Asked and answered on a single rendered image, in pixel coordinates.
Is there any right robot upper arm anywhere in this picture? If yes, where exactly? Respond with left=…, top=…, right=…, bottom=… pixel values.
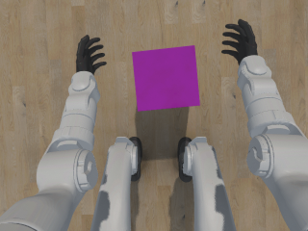
left=246, top=133, right=308, bottom=231

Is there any right robot hand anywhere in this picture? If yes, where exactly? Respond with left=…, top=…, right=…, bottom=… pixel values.
left=221, top=19, right=258, bottom=65

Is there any left robot upper arm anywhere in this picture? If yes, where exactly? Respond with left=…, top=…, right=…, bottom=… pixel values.
left=0, top=148, right=98, bottom=231

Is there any left robot hand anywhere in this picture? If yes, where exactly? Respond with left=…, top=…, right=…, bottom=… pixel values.
left=76, top=35, right=106, bottom=75

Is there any right robot thigh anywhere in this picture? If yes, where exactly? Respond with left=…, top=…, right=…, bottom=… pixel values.
left=184, top=142, right=237, bottom=231

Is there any right robot forearm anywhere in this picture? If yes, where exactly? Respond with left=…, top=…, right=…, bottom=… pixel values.
left=237, top=55, right=308, bottom=140

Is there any carton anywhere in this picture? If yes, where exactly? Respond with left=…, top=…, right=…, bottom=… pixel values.
left=132, top=45, right=200, bottom=112

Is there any robot right foot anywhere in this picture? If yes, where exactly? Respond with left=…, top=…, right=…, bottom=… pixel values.
left=177, top=137, right=193, bottom=183

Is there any left robot forearm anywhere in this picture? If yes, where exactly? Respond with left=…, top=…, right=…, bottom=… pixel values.
left=36, top=71, right=101, bottom=187

